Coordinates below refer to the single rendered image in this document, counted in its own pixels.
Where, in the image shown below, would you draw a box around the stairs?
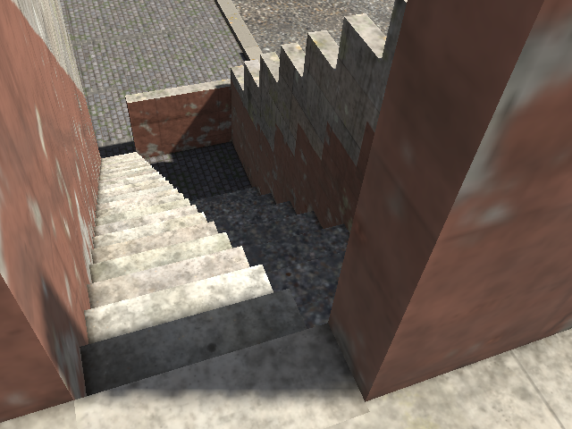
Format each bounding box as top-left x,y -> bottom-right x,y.
80,152 -> 307,396

